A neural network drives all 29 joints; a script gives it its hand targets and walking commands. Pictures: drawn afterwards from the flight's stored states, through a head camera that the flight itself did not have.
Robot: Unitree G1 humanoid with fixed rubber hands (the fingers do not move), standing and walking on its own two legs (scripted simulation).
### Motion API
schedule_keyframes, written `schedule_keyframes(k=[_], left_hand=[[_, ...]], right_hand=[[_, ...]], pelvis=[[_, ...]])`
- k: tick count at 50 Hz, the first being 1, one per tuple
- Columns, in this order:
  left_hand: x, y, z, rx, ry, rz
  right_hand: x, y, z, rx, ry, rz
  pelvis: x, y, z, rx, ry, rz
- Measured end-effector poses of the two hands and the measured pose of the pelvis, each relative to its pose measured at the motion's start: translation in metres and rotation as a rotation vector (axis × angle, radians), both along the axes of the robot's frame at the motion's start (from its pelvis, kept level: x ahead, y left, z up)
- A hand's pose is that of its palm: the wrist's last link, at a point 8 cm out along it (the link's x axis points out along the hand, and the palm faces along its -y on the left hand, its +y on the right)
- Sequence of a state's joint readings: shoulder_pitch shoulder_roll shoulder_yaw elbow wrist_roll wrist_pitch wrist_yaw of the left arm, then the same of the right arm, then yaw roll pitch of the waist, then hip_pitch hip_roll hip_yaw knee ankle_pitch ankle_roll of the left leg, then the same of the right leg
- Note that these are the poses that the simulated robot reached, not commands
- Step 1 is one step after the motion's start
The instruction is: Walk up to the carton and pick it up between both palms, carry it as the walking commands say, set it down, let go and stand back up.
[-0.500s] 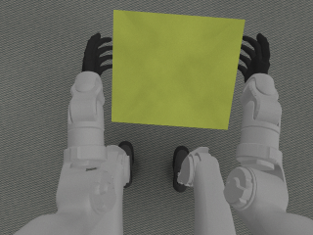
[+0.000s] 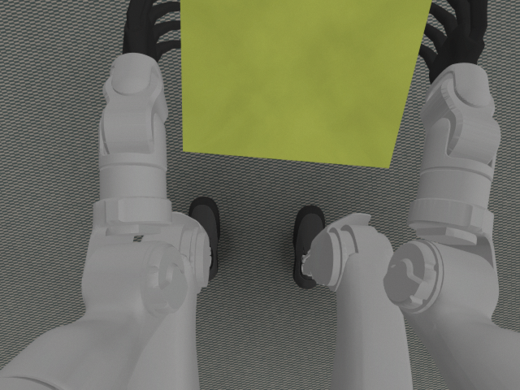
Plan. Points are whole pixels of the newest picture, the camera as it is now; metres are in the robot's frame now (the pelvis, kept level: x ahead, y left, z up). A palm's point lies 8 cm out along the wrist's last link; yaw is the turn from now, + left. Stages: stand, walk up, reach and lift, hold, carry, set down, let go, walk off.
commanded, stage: set down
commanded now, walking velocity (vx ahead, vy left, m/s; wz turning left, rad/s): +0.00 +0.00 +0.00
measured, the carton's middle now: (292, 62) +0.52 -0.05 -0.22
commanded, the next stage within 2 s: none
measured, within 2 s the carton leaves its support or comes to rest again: neither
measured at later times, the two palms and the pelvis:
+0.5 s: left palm (161, 41) +0.54 +0.14 -0.20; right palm (427, 55) +0.52 -0.23 -0.20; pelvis -0.03 -0.01 -0.06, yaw +1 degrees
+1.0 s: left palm (178, 28) +0.58 +0.13 -0.28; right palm (409, 49) +0.55 -0.24 -0.27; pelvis -0.01 +0.00 -0.10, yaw -1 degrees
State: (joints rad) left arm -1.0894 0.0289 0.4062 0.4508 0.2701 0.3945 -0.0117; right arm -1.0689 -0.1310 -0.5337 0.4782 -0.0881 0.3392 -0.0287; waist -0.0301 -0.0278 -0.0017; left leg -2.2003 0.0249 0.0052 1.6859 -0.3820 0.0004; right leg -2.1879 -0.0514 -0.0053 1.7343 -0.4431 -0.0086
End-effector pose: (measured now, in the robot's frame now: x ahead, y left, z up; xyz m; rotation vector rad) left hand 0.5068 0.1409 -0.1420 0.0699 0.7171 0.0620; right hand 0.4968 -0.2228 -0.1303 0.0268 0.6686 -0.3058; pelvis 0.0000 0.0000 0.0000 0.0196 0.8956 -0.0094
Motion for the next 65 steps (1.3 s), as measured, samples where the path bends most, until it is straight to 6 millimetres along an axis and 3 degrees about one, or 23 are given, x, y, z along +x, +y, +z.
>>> schedule_keyframes(k=[7,10,13,15,21,26,28,30,33,36,41,51,65], left_hand=[[0.008,-0.008,-0.048,0.002,0.020,-0.007],[0.035,-0.014,-0.031,0.043,-0.060,-0.029],[0.046,-0.022,-0.013,0.027,-0.156,-0.037],[0.040,-0.021,-0.017,0.004,-0.142,-0.011],[-0.003,0.000,-0.077,-0.026,0.116,0.030],[0.038,-0.009,-0.055,0.065,-0.043,-0.060],[0.049,-0.015,-0.058,0.051,-0.079,-0.061],[0.049,-0.016,-0.075,0.035,-0.049,-0.059],[0.040,-0.015,-0.113,0.019,0.086,-0.066],[0.048,-0.016,-0.130,0.077,0.117,-0.130],[0.073,-0.019,-0.130,0.076,0.007,-0.127],[0.071,-0.013,-0.136,0.034,0.027,-0.127],[0.071,-0.013,-0.138,0.034,0.020,-0.117]], right_hand=[[0.000,-0.005,-0.045,-0.024,-0.010,-0.031],[-0.003,-0.008,-0.055,-0.035,-0.017,-0.059],[0.005,-0.016,-0.043,-0.057,-0.070,-0.042],[0.007,-0.015,-0.042,-0.054,-0.068,-0.039],[0.004,-0.001,-0.073,-0.020,0.066,0.023],[0.033,-0.010,-0.068,0.009,-0.093,0.006],[0.043,-0.016,-0.068,-0.011,-0.129,0.004],[0.046,-0.018,-0.080,-0.025,-0.105,0.008],[0.037,-0.018,-0.118,-0.024,0.030,0.022],[0.038,-0.021,-0.141,-0.018,0.077,0.046],[0.058,-0.022,-0.138,-0.025,-0.033,0.039],[0.054,-0.018,-0.145,-0.044,0.009,0.027],[0.057,-0.020,-0.149,-0.015,-0.002,0.056]], pelvis=[[-0.013,0.003,-0.014,-0.007,-0.128,-0.001],[-0.022,0.004,-0.018,-0.012,-0.257,-0.007],[-0.029,0.003,-0.026,-0.011,-0.329,-0.010],[-0.032,0.001,-0.033,-0.006,-0.340,-0.012],[-0.029,-0.007,-0.054,0.017,-0.235,-0.014],[-0.032,-0.011,-0.061,0.027,-0.265,-0.016],[-0.032,-0.012,-0.066,0.029,-0.273,-0.017],[-0.029,-0.012,-0.071,0.029,-0.262,-0.020],[-0.023,-0.011,-0.078,0.028,-0.229,-0.024],[-0.018,-0.009,-0.079,0.023,-0.225,-0.027],[-0.012,-0.005,-0.087,0.012,-0.235,-0.028],[-0.010,-0.001,-0.104,0.002,-0.282,-0.027],[-0.010,-0.005,-0.113,0.014,-0.289,-0.028]])
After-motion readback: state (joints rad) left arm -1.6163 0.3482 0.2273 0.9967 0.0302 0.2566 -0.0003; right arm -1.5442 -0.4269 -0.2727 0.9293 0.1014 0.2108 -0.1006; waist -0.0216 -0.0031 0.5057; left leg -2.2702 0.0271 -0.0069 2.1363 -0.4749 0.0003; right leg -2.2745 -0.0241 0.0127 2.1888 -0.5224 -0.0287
